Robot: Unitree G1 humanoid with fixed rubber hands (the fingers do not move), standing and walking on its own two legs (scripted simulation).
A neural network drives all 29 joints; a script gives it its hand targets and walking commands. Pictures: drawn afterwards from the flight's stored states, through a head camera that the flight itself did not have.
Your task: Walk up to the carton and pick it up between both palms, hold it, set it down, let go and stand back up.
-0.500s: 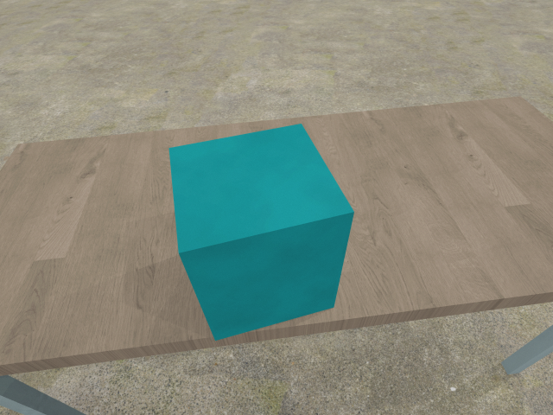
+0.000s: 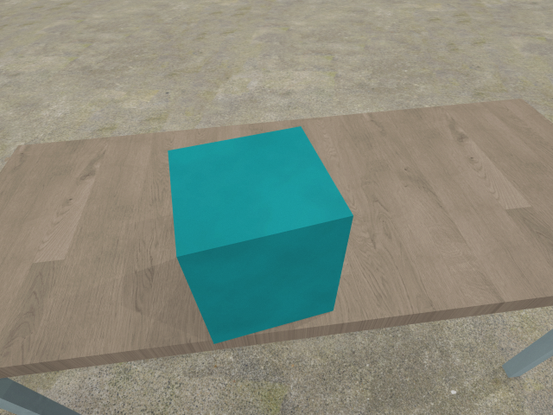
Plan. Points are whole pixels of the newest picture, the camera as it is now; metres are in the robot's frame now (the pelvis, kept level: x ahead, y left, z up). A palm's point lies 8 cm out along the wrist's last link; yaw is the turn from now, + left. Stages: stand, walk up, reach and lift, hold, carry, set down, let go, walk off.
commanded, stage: stand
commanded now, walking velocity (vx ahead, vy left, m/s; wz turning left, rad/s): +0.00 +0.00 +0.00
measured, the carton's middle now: (256, 236) +0.38 +0.07 +0.05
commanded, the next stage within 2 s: none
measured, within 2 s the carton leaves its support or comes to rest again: neither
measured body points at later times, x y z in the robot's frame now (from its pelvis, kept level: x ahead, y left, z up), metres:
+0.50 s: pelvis +0.00 +0.00 +0.00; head +0.00 +0.00 +0.45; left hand +0.02 +0.24 -0.15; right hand +0.01 -0.24 -0.15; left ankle +0.00 +0.11 -0.74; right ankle -0.01 -0.13 -0.74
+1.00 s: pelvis +0.00 +0.00 +0.00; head +0.01 -0.01 +0.45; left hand +0.01 +0.24 -0.15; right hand +0.01 -0.24 -0.15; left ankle +0.00 +0.11 -0.74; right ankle -0.01 -0.13 -0.74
